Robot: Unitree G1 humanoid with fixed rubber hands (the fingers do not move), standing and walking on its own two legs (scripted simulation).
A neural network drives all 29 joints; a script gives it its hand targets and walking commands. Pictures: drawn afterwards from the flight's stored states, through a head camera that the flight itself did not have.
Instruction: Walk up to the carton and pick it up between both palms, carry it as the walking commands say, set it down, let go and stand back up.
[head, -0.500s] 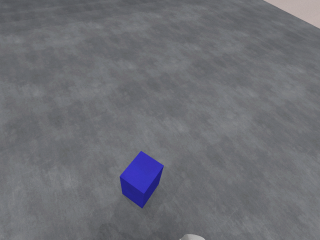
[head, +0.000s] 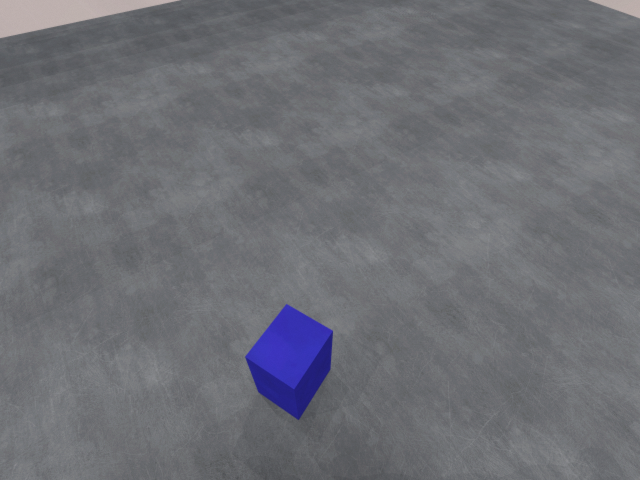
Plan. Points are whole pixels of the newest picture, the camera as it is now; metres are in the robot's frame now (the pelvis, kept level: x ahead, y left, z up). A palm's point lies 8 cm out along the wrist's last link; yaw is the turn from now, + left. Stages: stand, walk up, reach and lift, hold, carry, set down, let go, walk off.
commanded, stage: walk up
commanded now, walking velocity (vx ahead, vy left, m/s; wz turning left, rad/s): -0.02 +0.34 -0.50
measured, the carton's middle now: (292, 363) +0.49 +0.09 -0.63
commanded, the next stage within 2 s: none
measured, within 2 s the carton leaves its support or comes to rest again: neither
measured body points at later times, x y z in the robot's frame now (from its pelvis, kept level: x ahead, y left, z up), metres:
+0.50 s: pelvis +0.03 +0.18 +0.00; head +0.06 +0.19 +0.45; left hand +0.16 +0.43 -0.15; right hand -0.01 -0.07 -0.14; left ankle -0.01 +0.25 -0.74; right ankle -0.01 +0.02 -0.67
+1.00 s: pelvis +0.14 +0.28 -0.02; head +0.19 +0.29 +0.43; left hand +0.26 +0.51 -0.18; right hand +0.09 +0.04 -0.16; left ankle +0.23 +0.39 -0.74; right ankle -0.01 +0.13 -0.72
